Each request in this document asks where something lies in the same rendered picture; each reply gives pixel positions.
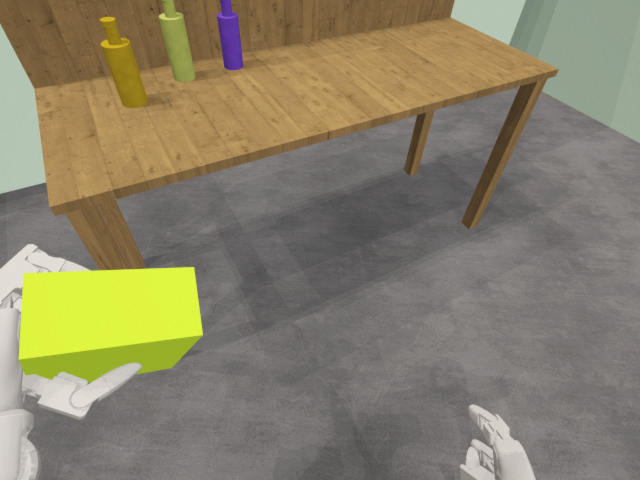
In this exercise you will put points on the right robot hand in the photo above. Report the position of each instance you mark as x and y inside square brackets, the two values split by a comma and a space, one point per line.
[507, 460]

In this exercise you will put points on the left robot hand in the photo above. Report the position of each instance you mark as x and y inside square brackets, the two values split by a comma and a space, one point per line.
[65, 394]

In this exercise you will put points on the sponge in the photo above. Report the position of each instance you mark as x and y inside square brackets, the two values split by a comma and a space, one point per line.
[87, 323]

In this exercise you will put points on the robot left forearm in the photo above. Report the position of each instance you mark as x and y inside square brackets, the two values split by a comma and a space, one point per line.
[19, 458]

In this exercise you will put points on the table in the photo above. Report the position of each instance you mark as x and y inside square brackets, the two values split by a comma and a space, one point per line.
[313, 70]

